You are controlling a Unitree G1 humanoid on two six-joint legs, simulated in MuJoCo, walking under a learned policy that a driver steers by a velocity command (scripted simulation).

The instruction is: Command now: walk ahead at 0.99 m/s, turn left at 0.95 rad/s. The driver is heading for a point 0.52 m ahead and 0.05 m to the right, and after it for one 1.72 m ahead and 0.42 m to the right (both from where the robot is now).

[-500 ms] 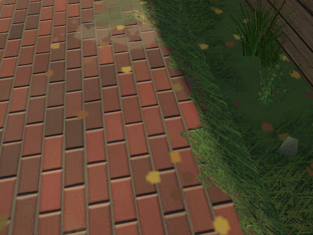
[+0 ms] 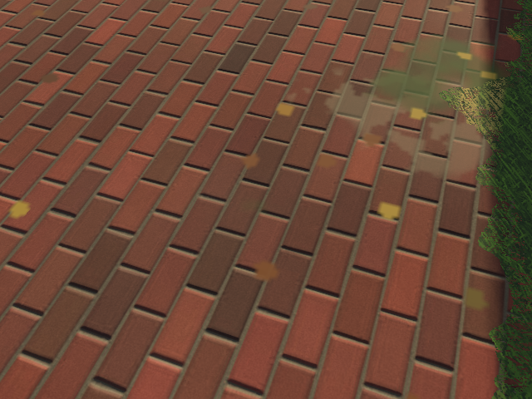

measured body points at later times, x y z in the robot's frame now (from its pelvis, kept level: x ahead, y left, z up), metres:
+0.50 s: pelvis +0.46 +0.03 -0.01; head +0.48 +0.03 +0.44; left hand +0.59 +0.30 -0.12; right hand +0.45 -0.25 -0.14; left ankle +0.33 +0.06 -0.74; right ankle +0.64 -0.10 -0.66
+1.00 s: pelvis +0.93 -0.01 +0.00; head +0.96 -0.02 +0.45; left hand +1.00 +0.28 -0.12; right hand +1.12 -0.29 -0.05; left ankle +1.19 +0.10 -0.69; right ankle +0.77 -0.01 -0.74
